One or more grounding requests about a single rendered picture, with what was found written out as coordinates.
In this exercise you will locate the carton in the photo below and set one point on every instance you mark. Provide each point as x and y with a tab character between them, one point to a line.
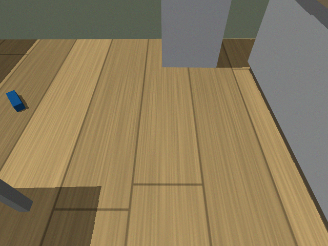
15	101

